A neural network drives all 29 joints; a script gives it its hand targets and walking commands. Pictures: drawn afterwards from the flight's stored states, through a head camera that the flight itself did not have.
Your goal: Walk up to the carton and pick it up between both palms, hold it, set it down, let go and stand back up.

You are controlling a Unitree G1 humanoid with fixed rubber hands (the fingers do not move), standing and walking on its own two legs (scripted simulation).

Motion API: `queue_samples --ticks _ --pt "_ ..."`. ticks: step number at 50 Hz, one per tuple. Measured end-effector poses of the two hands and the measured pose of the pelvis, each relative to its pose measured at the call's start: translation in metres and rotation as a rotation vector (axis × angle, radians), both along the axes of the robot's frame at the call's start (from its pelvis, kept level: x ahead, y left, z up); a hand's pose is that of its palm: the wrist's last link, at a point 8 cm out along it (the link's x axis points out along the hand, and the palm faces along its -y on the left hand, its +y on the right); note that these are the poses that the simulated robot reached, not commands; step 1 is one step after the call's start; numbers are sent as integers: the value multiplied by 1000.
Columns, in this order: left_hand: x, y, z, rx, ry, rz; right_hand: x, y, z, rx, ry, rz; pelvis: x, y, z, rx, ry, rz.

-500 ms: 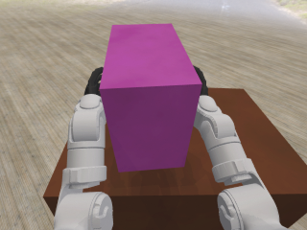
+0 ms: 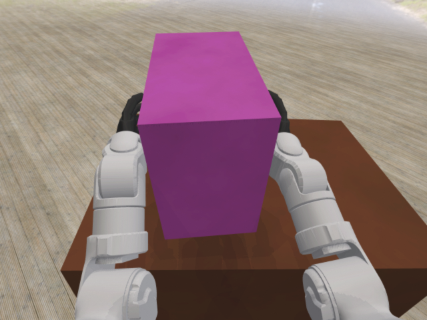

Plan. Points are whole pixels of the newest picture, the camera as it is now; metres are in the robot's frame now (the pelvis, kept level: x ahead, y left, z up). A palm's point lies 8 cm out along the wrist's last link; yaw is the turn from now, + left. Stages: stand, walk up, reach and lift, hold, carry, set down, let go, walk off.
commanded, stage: hold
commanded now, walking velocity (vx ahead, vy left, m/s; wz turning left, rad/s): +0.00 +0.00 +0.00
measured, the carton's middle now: (204, 129) +0.39 +0.00 +0.22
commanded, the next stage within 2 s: none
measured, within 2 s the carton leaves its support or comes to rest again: neither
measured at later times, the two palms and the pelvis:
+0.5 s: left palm (126, 135) +0.36 +0.14 +0.23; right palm (274, 134) +0.36 -0.12 +0.23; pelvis +0.00 +0.00 +0.00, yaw +0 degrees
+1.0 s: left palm (130, 136) +0.36 +0.13 +0.22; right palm (277, 133) +0.37 -0.12 +0.23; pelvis +0.00 +0.00 +0.00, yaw +0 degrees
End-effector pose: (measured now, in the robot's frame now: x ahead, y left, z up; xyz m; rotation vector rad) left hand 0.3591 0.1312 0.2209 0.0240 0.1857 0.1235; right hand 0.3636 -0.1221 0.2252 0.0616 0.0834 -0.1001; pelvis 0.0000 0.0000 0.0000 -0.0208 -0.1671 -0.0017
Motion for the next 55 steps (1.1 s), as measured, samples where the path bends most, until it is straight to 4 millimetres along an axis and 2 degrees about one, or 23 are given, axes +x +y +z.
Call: queue_samples --ticks 8,32,55 --pt "-1 2 7 0 -18 -2 -1 2 6 5 -16 -2 0 0 0 -1 -3 3" --pt "0 2 -1 1 13 -3 -1 2 0 7 13 -5 -4 4 0 0 4 -3" --pt "0 -1 1 -2 -3 0 0 -1 2 6 -4 -2 1 1 0 0 -4 -2"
